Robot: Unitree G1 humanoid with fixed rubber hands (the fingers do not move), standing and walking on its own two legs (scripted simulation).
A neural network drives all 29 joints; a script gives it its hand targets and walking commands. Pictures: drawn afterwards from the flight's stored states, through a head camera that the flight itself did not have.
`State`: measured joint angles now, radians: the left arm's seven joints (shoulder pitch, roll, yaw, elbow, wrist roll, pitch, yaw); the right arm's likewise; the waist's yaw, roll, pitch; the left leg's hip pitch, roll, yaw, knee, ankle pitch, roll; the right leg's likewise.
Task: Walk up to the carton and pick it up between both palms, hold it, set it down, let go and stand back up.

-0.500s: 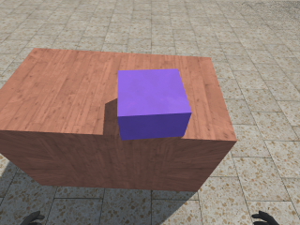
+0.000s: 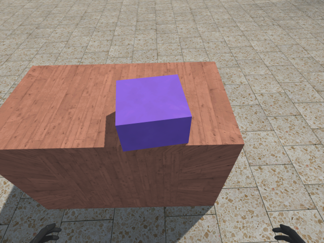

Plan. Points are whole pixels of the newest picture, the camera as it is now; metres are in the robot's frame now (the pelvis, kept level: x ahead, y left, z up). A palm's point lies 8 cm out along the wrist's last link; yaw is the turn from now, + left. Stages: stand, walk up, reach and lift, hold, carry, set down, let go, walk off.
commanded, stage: walk up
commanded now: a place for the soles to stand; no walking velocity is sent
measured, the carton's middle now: (151, 111) +0.57 +0.06 -0.04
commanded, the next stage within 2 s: none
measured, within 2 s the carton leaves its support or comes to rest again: neither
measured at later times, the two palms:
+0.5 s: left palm out of the picture +0.14 +0.29 -0.05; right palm out of the picture +0.13 -0.33 -0.07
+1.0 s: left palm out of the picture +0.14 +0.33 -0.04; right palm out of the picture +0.14 -0.30 -0.06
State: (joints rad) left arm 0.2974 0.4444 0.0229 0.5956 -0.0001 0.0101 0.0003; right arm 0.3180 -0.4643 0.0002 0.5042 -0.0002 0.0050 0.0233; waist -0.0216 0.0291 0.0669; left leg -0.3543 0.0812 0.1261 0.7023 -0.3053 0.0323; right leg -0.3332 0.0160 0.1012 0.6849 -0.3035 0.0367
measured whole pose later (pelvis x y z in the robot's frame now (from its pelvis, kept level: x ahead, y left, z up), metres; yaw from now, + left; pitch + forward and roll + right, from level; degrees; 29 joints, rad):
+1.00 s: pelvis +0.03 +0.01 +0.01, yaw -1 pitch -2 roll +0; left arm 0.34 0.46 0.02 0.60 0.00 -0.01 0.02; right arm 0.28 -0.49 0.00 0.56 0.00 0.03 0.06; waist -0.02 0.05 0.06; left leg -0.37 0.04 0.01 0.91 -0.50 0.03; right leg -0.26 0.01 0.13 0.62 -0.33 -0.03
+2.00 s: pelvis +0.09 +0.04 +0.01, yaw -2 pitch -4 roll +1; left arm 0.22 0.40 0.02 0.60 0.00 0.02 0.00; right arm 0.36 -0.44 0.00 0.58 0.00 -0.01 0.01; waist -0.02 0.01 0.06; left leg -0.17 0.01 0.05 0.63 -0.40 0.02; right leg -0.37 0.01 0.07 0.61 -0.18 0.01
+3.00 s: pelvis +0.10 +0.04 +0.01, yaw -2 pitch -2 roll +1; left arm 0.22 0.40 0.02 0.60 0.00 0.00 0.00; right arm 0.34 -0.44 0.00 0.63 0.00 -0.02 0.02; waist -0.02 0.00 0.06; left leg -0.16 0.01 0.05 0.58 -0.37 0.01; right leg -0.37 0.01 0.07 0.57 -0.17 0.00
